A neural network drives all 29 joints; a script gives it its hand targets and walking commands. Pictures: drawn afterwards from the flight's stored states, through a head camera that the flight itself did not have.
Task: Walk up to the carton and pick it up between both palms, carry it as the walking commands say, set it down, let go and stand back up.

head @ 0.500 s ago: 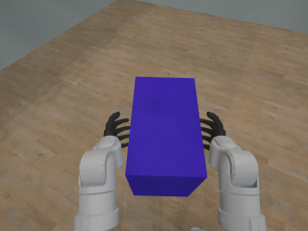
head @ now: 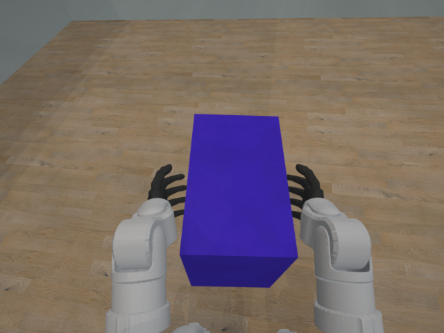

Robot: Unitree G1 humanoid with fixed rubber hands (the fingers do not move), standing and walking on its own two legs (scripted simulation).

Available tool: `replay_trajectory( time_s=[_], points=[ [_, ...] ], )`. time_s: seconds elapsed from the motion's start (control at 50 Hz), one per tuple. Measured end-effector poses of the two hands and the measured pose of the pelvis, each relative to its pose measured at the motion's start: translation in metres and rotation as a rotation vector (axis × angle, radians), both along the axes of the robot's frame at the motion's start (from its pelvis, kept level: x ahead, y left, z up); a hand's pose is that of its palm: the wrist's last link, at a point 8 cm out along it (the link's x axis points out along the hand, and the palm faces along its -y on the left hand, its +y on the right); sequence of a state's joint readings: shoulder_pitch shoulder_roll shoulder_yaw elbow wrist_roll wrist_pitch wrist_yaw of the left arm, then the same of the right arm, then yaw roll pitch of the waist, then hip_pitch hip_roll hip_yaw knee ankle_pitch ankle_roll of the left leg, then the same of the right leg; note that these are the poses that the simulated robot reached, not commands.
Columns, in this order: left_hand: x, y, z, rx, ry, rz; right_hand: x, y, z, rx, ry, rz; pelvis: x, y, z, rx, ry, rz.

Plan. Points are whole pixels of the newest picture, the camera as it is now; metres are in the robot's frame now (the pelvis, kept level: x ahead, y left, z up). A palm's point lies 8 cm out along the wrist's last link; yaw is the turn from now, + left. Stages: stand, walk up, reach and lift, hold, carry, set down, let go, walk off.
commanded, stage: carry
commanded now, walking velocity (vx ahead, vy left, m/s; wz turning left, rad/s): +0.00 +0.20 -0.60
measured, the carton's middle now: (233, 204) +0.36 +0.01 +0.02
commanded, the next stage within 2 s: none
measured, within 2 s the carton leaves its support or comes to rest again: neither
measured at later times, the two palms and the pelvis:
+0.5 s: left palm (186, 194) +0.32 +0.08 +0.12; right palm (354, 234) +0.24 -0.16 +0.11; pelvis -0.01 +0.05 +0.01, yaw -18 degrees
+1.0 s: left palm (205, 205) +0.30 +0.05 +0.11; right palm (377, 289) +0.18 -0.17 +0.11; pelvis -0.03 +0.09 +0.01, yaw -31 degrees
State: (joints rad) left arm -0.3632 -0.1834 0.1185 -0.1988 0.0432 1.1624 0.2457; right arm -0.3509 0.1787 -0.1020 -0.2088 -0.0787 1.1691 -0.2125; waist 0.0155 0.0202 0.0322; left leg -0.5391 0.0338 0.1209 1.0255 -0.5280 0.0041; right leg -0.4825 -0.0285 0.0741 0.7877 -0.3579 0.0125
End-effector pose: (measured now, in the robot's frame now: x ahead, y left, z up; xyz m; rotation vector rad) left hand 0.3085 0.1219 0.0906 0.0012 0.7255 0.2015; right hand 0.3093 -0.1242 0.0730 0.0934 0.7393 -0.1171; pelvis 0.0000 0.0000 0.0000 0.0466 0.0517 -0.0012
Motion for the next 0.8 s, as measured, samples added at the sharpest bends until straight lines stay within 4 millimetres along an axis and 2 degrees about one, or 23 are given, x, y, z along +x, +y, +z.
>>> replay_trajectory(
  time_s=[0.12,0.22,0.34,0.42,0.5,0.56,0.6,0.68,0.8],
  points=[
    [-0.005,0.012,-0.010,-0.038,0.000,-0.015,-0.009,0.012,-0.001,-0.028,0.000,-0.021,-0.012,0.014,0.002,-0.026,0.005,-0.009],
    [-0.007,0.023,-0.010,-0.086,-0.027,-0.051,-0.019,0.023,0.012,-0.079,-0.027,-0.055,-0.016,0.034,0.003,-0.044,-0.010,-0.052],
    [0.004,0.005,0.015,-0.109,-0.072,-0.157,-0.034,0.007,0.041,-0.106,-0.071,-0.160,-0.013,0.047,0.013,-0.068,-0.012,-0.164],
    [0.010,-0.017,0.025,-0.102,-0.100,-0.232,-0.046,-0.012,0.048,-0.100,-0.099,-0.234,-0.011,0.050,0.012,-0.054,0.008,-0.238],
    [0.008,-0.047,0.025,-0.077,-0.094,-0.305,-0.065,-0.037,0.041,-0.077,-0.093,-0.305,-0.014,0.046,0.007,-0.024,0.023,-0.309],
    [0.002,-0.068,0.017,-0.055,-0.094,-0.342,-0.078,-0.055,0.027,-0.057,-0.093,-0.341,-0.019,0.039,-0.005,0.000,0.024,-0.344],
    [-0.003,-0.074,0.011,-0.030,-0.074,-0.361,-0.089,-0.059,0.016,-0.036,-0.070,-0.358,-0.024,0.040,-0.006,-0.017,0.007,-0.360],
    [-0.012,-0.073,0.001,-0.017,-0.022,-0.377,-0.101,-0.057,0.004,-0.028,-0.018,-0.369,-0.035,0.046,-0.002,-0.024,0.001,-0.374],
    [-0.014,-0.054,-0.011,-0.050,-0.012,-0.385,-0.105,-0.037,0.001,-0.058,-0.008,-0.379,-0.040,0.066,-0.003,-0.051,0.004,-0.380]
  ],
)
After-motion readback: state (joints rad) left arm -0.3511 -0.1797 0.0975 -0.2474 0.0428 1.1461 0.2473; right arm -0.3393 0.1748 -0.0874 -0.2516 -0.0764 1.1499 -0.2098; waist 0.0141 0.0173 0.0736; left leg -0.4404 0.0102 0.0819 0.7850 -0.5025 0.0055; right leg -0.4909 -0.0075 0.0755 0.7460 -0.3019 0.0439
